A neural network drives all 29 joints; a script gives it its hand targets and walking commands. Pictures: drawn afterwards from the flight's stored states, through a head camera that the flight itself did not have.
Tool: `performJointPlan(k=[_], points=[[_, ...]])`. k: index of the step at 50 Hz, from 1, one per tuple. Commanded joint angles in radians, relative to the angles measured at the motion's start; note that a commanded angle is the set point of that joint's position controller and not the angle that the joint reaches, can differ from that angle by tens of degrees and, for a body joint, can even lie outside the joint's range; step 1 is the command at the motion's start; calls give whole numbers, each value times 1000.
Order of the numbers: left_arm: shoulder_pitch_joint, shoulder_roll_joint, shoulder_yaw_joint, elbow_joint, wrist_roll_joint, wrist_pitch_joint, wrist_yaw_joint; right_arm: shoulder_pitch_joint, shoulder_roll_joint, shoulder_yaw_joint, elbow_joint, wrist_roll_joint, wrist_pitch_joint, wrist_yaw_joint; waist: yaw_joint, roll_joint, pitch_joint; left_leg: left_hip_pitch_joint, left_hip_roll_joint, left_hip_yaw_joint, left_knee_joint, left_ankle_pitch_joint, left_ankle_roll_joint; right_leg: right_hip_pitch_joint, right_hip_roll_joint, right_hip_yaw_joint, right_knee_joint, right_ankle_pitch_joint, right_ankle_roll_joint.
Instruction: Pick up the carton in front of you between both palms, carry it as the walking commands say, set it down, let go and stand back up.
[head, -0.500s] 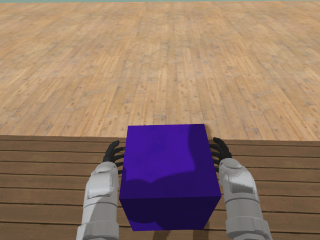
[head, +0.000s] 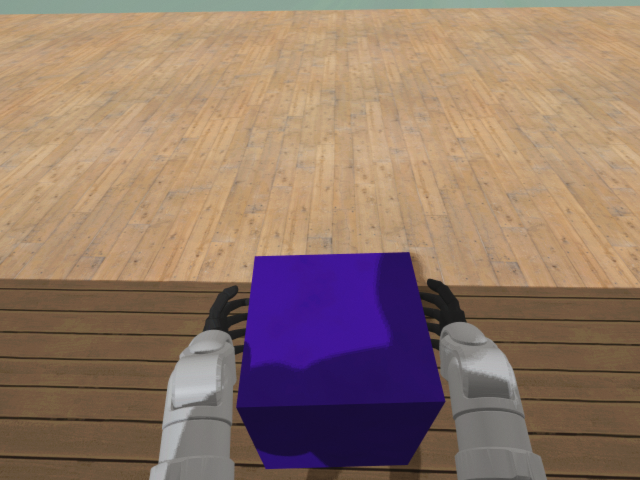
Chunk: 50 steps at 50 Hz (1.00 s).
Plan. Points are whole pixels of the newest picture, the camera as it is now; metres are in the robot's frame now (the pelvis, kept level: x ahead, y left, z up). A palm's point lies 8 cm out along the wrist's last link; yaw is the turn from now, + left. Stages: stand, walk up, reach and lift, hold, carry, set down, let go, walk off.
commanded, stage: carry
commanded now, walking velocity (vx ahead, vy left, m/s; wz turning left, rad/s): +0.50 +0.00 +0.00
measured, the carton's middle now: (334, 365) +0.29 +0.00 -0.02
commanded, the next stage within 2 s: none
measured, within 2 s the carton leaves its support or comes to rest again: neither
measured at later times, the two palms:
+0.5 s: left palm (244, 243) +0.45 +0.14 +0.07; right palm (433, 240) +0.45 -0.16 +0.07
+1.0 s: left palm (244, 151) +0.76 +0.18 +0.06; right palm (382, 152) +0.73 -0.12 +0.07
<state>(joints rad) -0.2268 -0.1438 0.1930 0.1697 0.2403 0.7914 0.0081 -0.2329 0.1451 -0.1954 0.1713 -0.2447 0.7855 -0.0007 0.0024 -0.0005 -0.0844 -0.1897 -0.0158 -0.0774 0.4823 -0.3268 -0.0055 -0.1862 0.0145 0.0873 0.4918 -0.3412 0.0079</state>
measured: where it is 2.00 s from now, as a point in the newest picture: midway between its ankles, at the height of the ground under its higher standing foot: (316, 356)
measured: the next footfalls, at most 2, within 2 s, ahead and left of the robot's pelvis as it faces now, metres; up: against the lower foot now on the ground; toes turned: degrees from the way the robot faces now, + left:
right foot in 0.40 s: +0.18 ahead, -0.09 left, +0.00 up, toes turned -8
left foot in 0.76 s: +0.53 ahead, +0.11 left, +0.00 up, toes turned +10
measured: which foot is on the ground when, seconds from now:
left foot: down 0.00-0.42, up 0.44-0.74, down 0.76-1.00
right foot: down 0.00-0.30, up 0.32-0.38, down 0.40-0.78, up 0.80-1.00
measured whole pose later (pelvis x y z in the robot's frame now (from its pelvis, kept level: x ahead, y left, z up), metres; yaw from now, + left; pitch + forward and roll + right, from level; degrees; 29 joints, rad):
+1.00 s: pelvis +0.49 +0.05 +0.01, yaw -3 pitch +4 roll -2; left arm -0.12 -0.13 0.09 -0.30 0.12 1.17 0.09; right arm -0.11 0.13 -0.10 -0.31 -0.10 1.16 -0.09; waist -0.04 0.01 -0.04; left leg -0.22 0.01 0.24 0.33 -0.19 0.10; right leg -0.55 -0.10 -0.08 1.01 -0.25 -0.02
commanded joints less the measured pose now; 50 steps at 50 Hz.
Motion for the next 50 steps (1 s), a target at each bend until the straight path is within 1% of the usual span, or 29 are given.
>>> performJointPlan(k=[1, 4, 7, 9, 10, 12, 13, 14, 15, 16, 17, 19, 20, 21, 22, 23, 24, 26, 28, 34, 36, 37, 38, 39, 40, 41, 43, 46, 50], points=[[-588, -906, -663, -156, -330, -14, -219, -558, 908, 648, -146, 318, -4, 212, -4, 26, -159, -50, 110, -58, -104, -265, 39, -89, -73, -1, -57, -198, -33], [-570, -874, -730, -250, -386, 60, -200, -529, 872, 717, -235, 368, 70, 191, -5, 23, -217, -55, 131, -57, -68, -254, 52, -98, -99, 2, -27, -193, -41], [-555, -830, -750, -291, -425, 156, -183, -536, 822, 748, -298, 413, 167, 175, 4, -72, -161, -190, 107, 30, 63, -213, 36, -67, -175, 100, -102, -240, -76], [-509, -804, -754, -322, -443, 214, -168, -527, 831, 777, -340, 463, 230, 172, 8, -183, -151, -276, 48, 162, 157, -104, 8, 34, -241, 188, -140, -65, -124], [-492, -805, -760, -352, -452, 238, -160, -519, 838, 790, -362, 488, 255, 172, 5, -181, -146, -272, 42, 184, 101, -96, 6, 52, -242, 171, -102, 58, -135], [-492, -820, -783, -429, -482, 286, -151, -488, 862, 806, -385, 522, 295, 170, -7, -80, -200, -99, 39, 182, 11, -15, 6, 16, -162, -14, 91, 364, -91], [-484, -826, -794, -464, -501, 309, -151, -447, 864, 794, -393, 524, 309, 167, -17, 35, -242, 96, 81, 88, -7, 113, 36, -125, -119, -119, 257, 456, -43], [-483, -831, -804, -499, -520, 329, -155, -402, 859, 784, -402, 516, 322, 162, -33, 212, -277, 319, 191, -88, -25, 372, 94, -368, -72, -208, 433, 355, 0], [-490, -845, -814, -527, -537, 346, -163, -371, 856, 778, -421, 507, 335, 154, -34, 349, -221, 440, 314, -249, -85, 674, 166, -601, -14, -261, 444, -93, 23], [-505, -864, -820, -543, -550, 355, -173, -393, 853, 782, -483, 507, 347, 148, -41, 247, -156, 482, 361, -304, -81, 783, 211, -707, -19, -225, 404, -313, 16], [-481, -875, -810, -539, -560, 363, -178, -413, 878, 799, -532, 520, 362, 142, -47, 159, -159, 512, 365, -272, -77, 769, 209, -711, -32, -217, 303, -334, 7], [-407, -888, -804, -556, -563, 373, -177, -404, 899, 809, -611, 532, 379, 141, -22, 143, -225, 364, 303, -79, -17, 677, 108, -381, -11, -249, 6, -81, -18], [-383, -886, -802, -569, -547, 373, -172, -396, 894, 818, -629, 539, 387, 146, 1, 123, -313, 166, 227, 95, 93, 650, 51, 11, 28, -300, -121, 121, -25], [-360, -883, -795, -569, -538, 376, -165, -408, 869, 823, -643, 550, 395, 151, 23, 4, -381, -83, 168, 192, 275, 429, 6, 350, -73, -159, -158, 110, -42], [-341, -876, -774, -556, -514, 374, -154, -479, 845, 837, -696, 588, 408, 163, 35, -309, -364, -368, 47, 271, 517, 77, -42, 475, -355, 312, -229, 294, -131], [-366, -872, -764, -585, -498, 379, -145, -502, 849, 852, -686, 608, 418, 172, 30, -302, -306, -564, 24, 170, 620, -193, -11, 553, -424, 420, -213, 565, -249], [-392, -872, -769, -613, -501, 390, -137, -487, 849, 850, -666, 613, 422, 178, 30, -176, -268, -631, 77, 125, 691, -212, 16, 559, -435, 342, -173, 657, -274], [-405, -870, -780, -631, -516, 405, -132, -426, 849, 823, -616, 602, 428, 178, 30, -27, -242, -658, 119, 122, 607, -126, 31, 533, -380, 190, -187, 599, -198], [-401, -870, -798, -632, -539, 416, -142, -364, 862, 806, -578, 572, 429, 166, 31, -71, -223, -647, 99, 169, 468, -65, 14, 539, -329, 71, -213, 664, -145], [-369, -856, -808, -599, -574, 425, -194, -291, 877, 778, -563, 480, 418, 132, 16, -184, -136, -266, -2, 339, 63, 220, 27, 229, -228, -200, -224, 769, -92], [-384, -848, -811, -604, -575, 422, -199, -311, 876, 780, -566, 478, 414, 133, 0, -185, -185, -14, -34, 381, 21, 301, 43, 142, -221, -277, -80, 882, -62], [-397, -840, -813, -610, -571, 421, -201, -317, 872, 780, -564, 482, 413, 136, -16, -168, -235, 141, -52, 399, 8, 241, 49, 92, -195, -308, 63, 847, -40], [-410, -830, -810, -610, -563, 420, -202, -329, 870, 782, -566, 484, 413, 141, -35, -117, -276, 294, 11, 332, 7, 163, 40, -12, -165, -308, 241, 649, -27], [-432, -820, -806, -610, -562, 424, -203, -321, 862, 777, -553, 479, 414, 145, -49, 73, -304, 356, 253, -65, -126, -125, 99, -161, -90, -307, 504, 347, 1], [-429, -833, -817, -603, -562, 428, -204, -327, 865, 777, -523, 482, 409, 151, -29, 255, -327, 434, 451, -496, -302, -136, 232, -376, 16, -199, 728, -92, 11], [-425, -842, -819, -581, -549, 422, -202, -340, 893, 792, -536, 508, 409, 158, -24, 158, -308, 396, 462, -443, -303, -79, 239, -420, -66, -90, 826, -101, -18], [-418, -907, -816, -567, -545, 404, -202, -377, 954, 812, -548, 536, 395, 168, -20, 32, -275, 274, 389, -242, -282, 105, 180, -421, -136, -76, 782, 0, -44], [-370, -965, -815, -549, -527, 374, -190, -388, 994, 838, -567, 570, 380, 184, -15, 69, -284, 226, 327, -56, -292, 222, 131, -386, -142, -114, 624, 80, -41], [-313, -980, -822, -539, -490, 342, -162, -357, 962, 847, -577, 587, 368, 207, -19, 105, -256, 280, 297, 49, -304, 328, 138, -465, -115, -182, 454, 136, -17]])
